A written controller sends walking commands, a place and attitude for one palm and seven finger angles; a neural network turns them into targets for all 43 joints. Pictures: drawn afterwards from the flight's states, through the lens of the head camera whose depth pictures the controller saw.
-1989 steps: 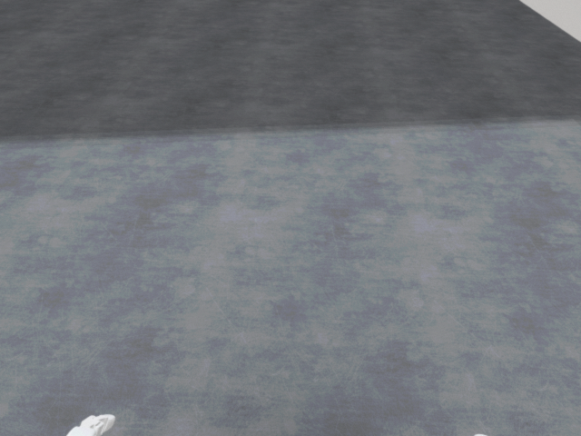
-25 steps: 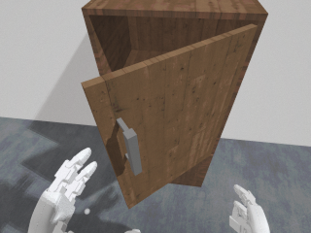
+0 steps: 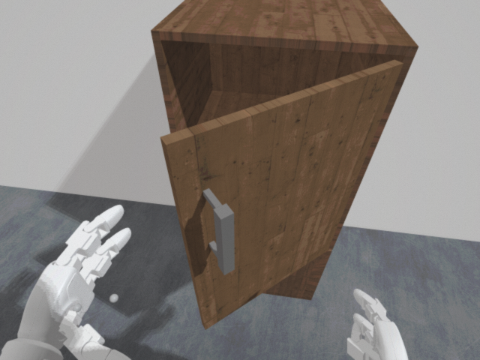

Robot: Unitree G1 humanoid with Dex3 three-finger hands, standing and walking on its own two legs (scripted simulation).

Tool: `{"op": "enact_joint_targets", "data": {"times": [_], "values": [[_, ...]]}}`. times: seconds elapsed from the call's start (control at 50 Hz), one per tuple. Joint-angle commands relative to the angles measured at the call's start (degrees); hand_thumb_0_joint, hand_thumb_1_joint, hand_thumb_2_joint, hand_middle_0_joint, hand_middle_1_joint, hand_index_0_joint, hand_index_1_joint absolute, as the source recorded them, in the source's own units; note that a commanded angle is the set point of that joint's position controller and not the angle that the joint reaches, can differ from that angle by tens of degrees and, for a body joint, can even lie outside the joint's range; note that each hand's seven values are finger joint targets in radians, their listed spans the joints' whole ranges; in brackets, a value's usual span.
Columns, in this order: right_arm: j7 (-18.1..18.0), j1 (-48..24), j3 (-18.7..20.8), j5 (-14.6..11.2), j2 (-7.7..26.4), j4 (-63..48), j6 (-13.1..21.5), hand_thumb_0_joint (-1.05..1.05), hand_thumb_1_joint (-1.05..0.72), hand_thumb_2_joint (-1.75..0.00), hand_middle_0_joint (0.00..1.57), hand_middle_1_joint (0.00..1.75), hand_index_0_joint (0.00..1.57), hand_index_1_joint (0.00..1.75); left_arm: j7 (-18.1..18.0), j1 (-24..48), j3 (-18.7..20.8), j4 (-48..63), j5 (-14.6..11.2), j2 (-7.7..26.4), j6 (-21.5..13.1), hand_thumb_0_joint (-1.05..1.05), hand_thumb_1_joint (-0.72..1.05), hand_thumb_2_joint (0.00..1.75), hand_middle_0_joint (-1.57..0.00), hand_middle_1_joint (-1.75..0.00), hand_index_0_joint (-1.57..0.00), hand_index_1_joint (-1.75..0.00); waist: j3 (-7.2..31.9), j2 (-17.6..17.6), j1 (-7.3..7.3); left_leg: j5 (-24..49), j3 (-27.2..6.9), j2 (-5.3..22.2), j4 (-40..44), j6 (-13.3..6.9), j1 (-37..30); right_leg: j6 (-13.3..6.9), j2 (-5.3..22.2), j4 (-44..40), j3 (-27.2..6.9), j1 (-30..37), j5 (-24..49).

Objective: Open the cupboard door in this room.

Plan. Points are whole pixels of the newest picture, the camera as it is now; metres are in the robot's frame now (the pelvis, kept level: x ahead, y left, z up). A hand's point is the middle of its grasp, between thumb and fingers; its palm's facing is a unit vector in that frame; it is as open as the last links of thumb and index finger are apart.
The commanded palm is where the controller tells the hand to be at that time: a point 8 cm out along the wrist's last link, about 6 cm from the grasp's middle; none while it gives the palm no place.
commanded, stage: draw the hand back to the body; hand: left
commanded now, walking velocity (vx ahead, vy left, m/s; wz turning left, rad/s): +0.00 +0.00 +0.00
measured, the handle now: (218, 233) +0.28 +0.07 +0.11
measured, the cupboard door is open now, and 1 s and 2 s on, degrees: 41 41 41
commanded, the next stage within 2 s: step back with the hand held close in 1.06 s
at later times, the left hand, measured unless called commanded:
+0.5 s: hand (73, 233) +0.22 +0.24 +0.17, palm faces +0.32 -0.86 -0.40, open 11.3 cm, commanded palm +0.18 +0.29 +0.20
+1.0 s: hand (80, 214) +0.24 +0.23 +0.19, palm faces +0.37 -0.83 -0.41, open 7.5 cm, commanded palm +0.19 +0.28 +0.22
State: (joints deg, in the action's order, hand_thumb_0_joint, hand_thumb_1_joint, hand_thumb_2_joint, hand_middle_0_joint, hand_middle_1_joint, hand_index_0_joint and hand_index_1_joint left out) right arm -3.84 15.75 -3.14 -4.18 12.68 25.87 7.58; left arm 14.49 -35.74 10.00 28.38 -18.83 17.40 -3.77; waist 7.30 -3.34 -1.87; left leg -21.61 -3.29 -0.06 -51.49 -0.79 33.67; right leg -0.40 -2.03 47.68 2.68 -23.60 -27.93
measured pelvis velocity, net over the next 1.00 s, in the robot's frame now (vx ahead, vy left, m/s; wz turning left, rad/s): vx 0.04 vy -0.02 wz -0.04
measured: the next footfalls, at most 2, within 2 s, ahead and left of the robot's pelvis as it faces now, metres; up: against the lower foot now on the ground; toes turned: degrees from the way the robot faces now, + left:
none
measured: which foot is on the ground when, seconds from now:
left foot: down 0.00-1.00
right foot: down 0.00-1.00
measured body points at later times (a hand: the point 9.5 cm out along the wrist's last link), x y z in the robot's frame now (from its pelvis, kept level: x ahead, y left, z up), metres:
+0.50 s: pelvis +0.04 +0.01 +0.04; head +0.03 +0.00 +0.49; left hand +0.20 +0.28 +0.20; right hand +0.23 -0.21 -0.03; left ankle +0.05 +0.11 -0.70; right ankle -0.03 -0.12 -0.70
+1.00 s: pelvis +0.04 -0.02 +0.04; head +0.03 -0.04 +0.49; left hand +0.21 +0.27 +0.22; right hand +0.22 -0.25 -0.04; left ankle +0.05 +0.11 -0.70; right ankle -0.03 -0.12 -0.70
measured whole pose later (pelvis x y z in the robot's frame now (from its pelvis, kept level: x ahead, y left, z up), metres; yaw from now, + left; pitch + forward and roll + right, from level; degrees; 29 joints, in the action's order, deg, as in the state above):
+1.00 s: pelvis +0.04 -0.02 +0.04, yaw -2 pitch -1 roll +0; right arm -4.9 11.5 -1.1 -0.7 13.1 34.6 3.0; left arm -5.6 -29.4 18.6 25.2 -4.8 20.6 -2.7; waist 1.0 -2.4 -3.5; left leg -14.0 -0.2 0.1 -26.6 0.1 11.4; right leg -1.3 -1.4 23.4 -0.7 -3.0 -19.2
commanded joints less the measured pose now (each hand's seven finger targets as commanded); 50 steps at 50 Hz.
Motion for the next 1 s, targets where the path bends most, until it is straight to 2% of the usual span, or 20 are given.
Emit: {"op": "enact_joint_targets", "data": {"times": [0.0,0.02,0.04,0.06,0.1,0.2,0.26,0.3,0.38,0.46,0.5,0.52,0.66,0.74,0.76,0.86,0.88,0.92,0.94,0.98], "values": [[-3.0,-8.8,2.3,1.6,4.6,-10.4,3.3,0.00,-0.90,-0.90,0.20,0.30,0.20,0.30,-13.2,2.4,6.8,17.2,8.8,10.1,-2.4,0.00,-0.26,0.40,-0.16,-0.30,-0.16,-0.30,-4.0,0.3,-1.61,-0.7,0.2,0.2,13.3,-0.2,-10.9,-1.4,0.4,-18.1,-3.1,-7.1,3.4],[-3.0,-8.3,1.9,1.8,4.7,-10.0,2.6,0.00,-0.90,-0.90,0.20,0.30,0.20,0.30,-15.5,0.2,4.3,16.6,10.4,7.2,-1.7,0.00,-0.22,0.42,-0.16,-0.30,-0.16,-0.30,-3.9,-0.7,-1.33,-0.2,0.3,0.3,13.8,-0.2,-12.4,-1.5,0.7,-18.1,-2.6,-5.9,3.5],[-3.1,-8.2,2.0,1.9,4.5,-9.3,2.0,0.00,-0.90,-0.90,0.20,0.30,0.20,0.30,-17.1,-1.5,3.6,14.9,11.5,6.1,-1.0,0.00,-0.18,0.43,-0.16,-0.30,-0.16,-0.30,-4.1,-0.3,-1.04,0.7,0.5,0.6,14.5,-0.4,-13.5,-1.3,0.8,-18.3,-2.0,-4.8,4.8],[-3.0,-8.5,2.1,2.1,4.8,-8.9,1.5,0.00,-0.90,-0.90,0.20,0.30,0.20,0.30,-18.2,-1.1,3.8,15.0,12.3,6.6,-0.9,0.00,-0.15,0.45,-0.16,-0.30,-0.16,-0.30,-3.8,-1.1,-0.93,1.2,0.9,0.6,15.1,-0.4,-14.7,-1.2,0.9,-19.1,-2.2,-4.3,5.3],[-3.1,-8.9,2.3,2.6,5.3,-7.8,1.2,0.00,-0.90,-0.90,0.20,0.30,0.20,0.30,-19.8,-1.1,4.8,13.8,13.5,7.7,-1.0,0.00,-0.08,0.48,-0.16,-0.30,-0.16,-0.30,-3.2,0.3,-1.09,3.3,0.8,0.7,16.9,-0.6,-16.8,-1.1,0.9,-20.0,-1.7,-1.4,7.4],[-3.0,-9.5,2.3,3.2,5.9,-5.6,1.7,0.00,-0.90,-0.90,0.20,0.30,0.20,0.30,-21.7,3.0,6.0,15.4,15.2,9.3,-2.2,0.00,0.09,0.55,-0.17,-0.30,-0.17,-0.30,-1.7,-0.9,-1.01,8.6,0.5,1.1,20.9,-0.8,-22.1,-1.0,1.1,-21.4,-1.1,3.5,12.5],[-2.7,-9.8,2.3,3.3,5.8,-4.6,2.0,0.00,-0.90,-0.90,0.20,0.30,0.20,0.30,-22.1,3.0,6.3,14.9,15.5,8.9,-2.2,0.00,0.20,0.60,-0.18,-0.30,-0.18,-0.30,-1.9,-0.8,-1.11,12.5,0.5,1.3,22.8,-0.7,-24.1,-0.9,1.1,-21.9,-0.9,5.6,15.9],[-2.5,-10.3,2.5,3.4,6.2,-3.8,2.1,0.00,-0.90,-0.90,0.20,0.30,0.20,0.30,-22.4,3.6,8.0,14.5,15.6,10.1,-2.3,0.00,0.27,0.63,-0.18,-0.30,-0.18,-0.30,-1.4,-1.2,-1.55,14.9,0.4,1.5,23.8,-0.5,-25.2,-0.9,1.0,-22.4,-0.9,7.5,17.3],[-1.7,-10.2,2.8,3.6,6.0,-2.9,1.4,0.00,-0.90,-0.90,0.20,0.30,0.20,0.30,-22.3,3.0,9.6,13.5,15.4,9.9,-2.1,0.00,0.41,0.69,-0.18,-0.30,-0.18,-0.30,-1.2,0.1,-1.67,21.9,1.0,1.8,24.8,-0.1,-26.8,-0.7,1.1,-22.9,-0.5,9.9,22.0],[-1.2,-10.2,3.2,3.7,6.0,-2.4,0.6,0.00,-0.90,-0.90,0.20,0.30,0.20,0.30,-22.2,4.4,11.8,12.9,15.2,10.8,-1.9,0.00,0.55,0.75,-0.19,-0.30,-0.19,-0.30,-0.3,-1.0,-1.71,27.2,1.6,2.0,25.2,0.1,-28.7,-0.5,1.2,-23.7,-0.7,11.4,25.2],[-1.2,-10.5,3.5,3.7,6.2,-2.1,0.0,0.00,-0.90,-0.90,0.20,0.30,0.20,0.30,-22.3,5.1,13.9,11.6,15.1,12.3,-1.7,0.00,0.62,0.78,-0.19,-0.30,-0.19,-0.30,-0.4,0.5,-2.01,27.7,2.0,1.9,25.3,-0.1,-28.8,-0.5,1.0,-24.5,-0.7,12.3,26.6],[-1.1,-10.5,3.4,3.7,6.2,-2.2,-0.4,0.00,-0.90,-0.90,0.20,0.30,0.20,0.30,-22.2,5.5,13.6,11.3,14.9,11.6,-1.6,0.00,0.65,0.80,-0.19,-0.30,-0.19,-0.30,-0.8,0.6,-1.74,27.7,2.2,2.0,25.6,-0.1,-29.0,-0.3,1.1,-24.6,-0.7,12.2,26.8],[-1.2,-11.2,3.8,3.5,6.3,-1.6,-1.6,0.00,-0.90,-0.90,0.20,0.30,0.20,0.30,-22.2,11.3,17.0,10.1,14.4,14.1,-1.5,0.00,0.90,0.90,-0.20,-0.30,-0.20,-0.30,0.1,-1.4,-1.64,27.0,3.6,1.2,25.6,-0.6,-30.8,-0.1,1.3,-26.0,-1.2,12.9,29.2],[-0.8,-11.5,4.0,3.6,6.5,-1.5,-1.9,0.00,-0.90,-0.90,0.20,0.30,0.20,0.30,-21.6,9.7,14.8,8.0,14.3,11.8,-1.4,0.00,0.90,0.90,-0.20,-0.30,-0.20,-0.30,-1.4,0.2,-1.68,26.4,3.5,1.2,26.2,-0.8,-30.5,0.0,1.3,-26.4,-1.1,13.1,29.1],[-0.9,-11.6,4.2,3.6,6.5,-1.7,-1.9,0.00,-0.90,-0.90,0.20,0.30,0.20,0.30,-21.6,9.9,15.3,8.7,14.3,12.5,-1.7,0.00,0.90,0.90,-0.20,-0.30,-0.20,-0.30,-0.8,1.3,-1.76,26.1,3.7,1.1,26.1,-1.0,-30.6,0.1,1.3,-26.5,-1.1,13.3,29.6],[-1.2,-12.0,4.2,3.6,6.2,-1.5,-1.7,0.00,-0.90,-0.90,0.20,0.30,0.20,0.30,-21.6,10.8,16.8,9.7,14.2,14.2,-2.4,0.00,0.90,0.90,-0.20,-0.30,-0.20,-0.30,-0.8,0.4,-1.99,24.6,4.4,0.5,25.9,-1.2,-30.7,0.2,1.5,-27.1,-1.6,14.0,30.8],[-1.3,-12.2,4.2,3.6,6.1,-1.4,-1.6,0.00,-0.90,-0.90,0.20,0.30,0.20,0.30,-21.6,10.5,16.9,9.4,14.2,14.3,-2.5,0.00,0.90,0.90,-0.20,-0.30,-0.20,-0.30,-1.0,1.0,-2.04,24.5,4.5,0.4,25.8,-1.3,-30.8,0.2,1.5,-27.2,-1.6,13.9,30.8],[-1.4,-12.2,4.1,3.6,6.0,-1.1,-1.5,0.00,-0.90,-0.90,0.20,0.30,0.20,0.30,-21.5,10.8,16.8,9.2,14.1,14.2,-2.6,0.00,0.90,0.90,-0.20,-0.30,-0.20,-0.30,-1.5,-1.0,-1.99,24.8,4.6,0.4,25.9,-1.1,-30.9,0.1,1.7,-27.4,-1.8,14.2,31.3],[-1.5,-12.3,4.1,3.5,6.0,-1.2,-1.5,0.00,-0.90,-0.90,0.20,0.30,0.20,0.30,-21.6,10.8,17.0,8.6,14.0,14.3,-2.6,0.00,0.90,0.90,-0.20,-0.30,-0.20,-0.30,-2.2,0.6,-2.03,23.9,4.6,0.3,26.0,-1.2,-30.8,0.3,1.5,-27.7,-1.8,13.6,30.7],[-1.5,-12.3,4.3,3.5,6.0,-1.0,-1.4,0.00,-0.90,-0.90,0.20,0.30,0.20,0.30,-21.5,10.5,16.8,8.1,14.0,13.9,-2.9,0.00,0.90,0.90,-0.20,-0.30,-0.20,-0.30,-2.5,0.6,-1.95,23.9,5.0,0.3,25.8,-1.3,-31.2,0.4,1.6,-27.9,-1.9,13.4,31.2]]}}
